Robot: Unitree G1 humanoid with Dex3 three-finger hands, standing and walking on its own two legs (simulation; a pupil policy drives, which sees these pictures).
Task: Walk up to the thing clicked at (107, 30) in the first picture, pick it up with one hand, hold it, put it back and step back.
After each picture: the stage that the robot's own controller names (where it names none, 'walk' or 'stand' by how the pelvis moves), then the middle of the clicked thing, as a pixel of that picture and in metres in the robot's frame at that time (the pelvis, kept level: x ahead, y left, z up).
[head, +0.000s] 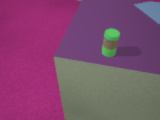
stand; (110, 43) +0.58 -0.12 +0.03
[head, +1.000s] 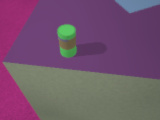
rise first; (67, 41) +0.51 +0.09 +0.06
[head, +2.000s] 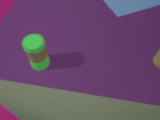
rise first; (37, 53) +0.42 +0.17 +0.07
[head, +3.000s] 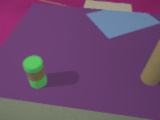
stand; (35, 72) +0.41 +0.18 +0.03
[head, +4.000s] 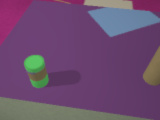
stand; (37, 72) +0.40 +0.18 +0.02
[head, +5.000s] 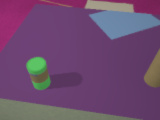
stand; (39, 74) +0.40 +0.17 +0.02
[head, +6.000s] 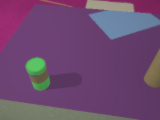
stand; (38, 74) +0.40 +0.18 +0.02
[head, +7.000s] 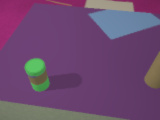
rise first; (38, 75) +0.39 +0.18 +0.02
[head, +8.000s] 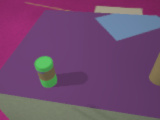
rise first; (46, 72) +0.41 +0.18 +0.03
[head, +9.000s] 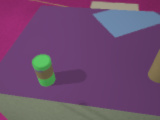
go down; (44, 70) +0.41 +0.18 +0.03
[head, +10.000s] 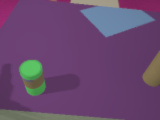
go down; (33, 78) +0.37 +0.16 +0.04
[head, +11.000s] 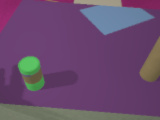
approach; (32, 74) +0.39 +0.17 +0.04
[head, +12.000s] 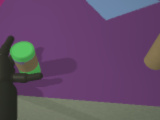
close; (26, 61) +0.40 +0.18 +0.08
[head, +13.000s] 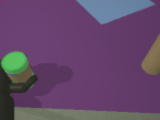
lift; (20, 72) +0.37 +0.19 +0.08
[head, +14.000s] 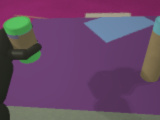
lift; (24, 40) +0.37 +0.16 +0.25
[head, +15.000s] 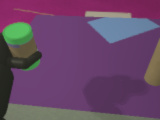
hold; (23, 47) +0.34 +0.17 +0.23
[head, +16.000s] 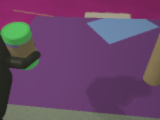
hold; (22, 47) +0.34 +0.17 +0.24
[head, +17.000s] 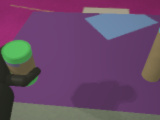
crouch; (21, 64) +0.32 +0.17 +0.19
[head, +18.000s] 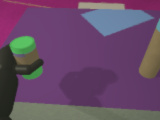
crouch; (27, 58) +0.37 +0.17 +0.16
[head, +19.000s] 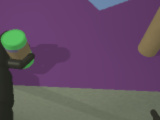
lower; (19, 50) +0.44 +0.18 +0.09
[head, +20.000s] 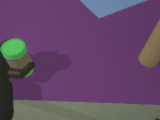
lower; (18, 59) +0.41 +0.19 +0.09
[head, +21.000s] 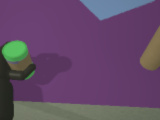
lower; (20, 61) +0.41 +0.19 +0.08
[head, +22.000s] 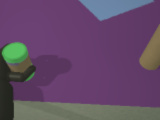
lower; (20, 63) +0.40 +0.19 +0.08
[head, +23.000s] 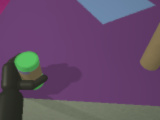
open; (30, 71) +0.37 +0.16 +0.08
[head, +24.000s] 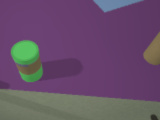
sink last; (28, 62) +0.38 +0.15 +0.09
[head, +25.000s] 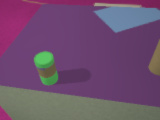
sink last; (47, 69) +0.41 +0.17 +0.06
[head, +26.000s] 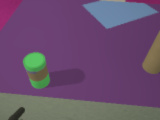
stand; (37, 71) +0.38 +0.16 +0.07
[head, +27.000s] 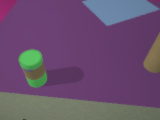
stand; (34, 69) +0.38 +0.17 +0.08
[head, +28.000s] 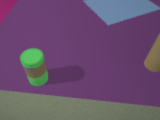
stand; (35, 68) +0.38 +0.16 +0.08
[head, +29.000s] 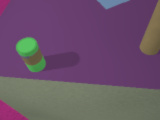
walk; (32, 55) +0.43 +0.20 +0.05
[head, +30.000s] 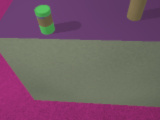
walk; (45, 20) +0.65 +0.19 +0.04
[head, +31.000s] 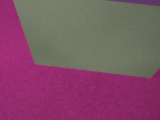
walk; out of the picture +0.96 +0.15 +0.05
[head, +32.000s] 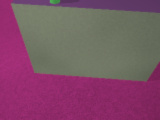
stand; out of the picture +1.01 +0.18 +0.04
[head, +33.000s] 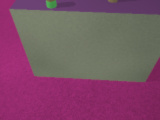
stand; out of the picture +1.03 +0.20 +0.02
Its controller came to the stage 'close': yes
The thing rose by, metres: 0.21
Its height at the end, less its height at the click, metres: +0.00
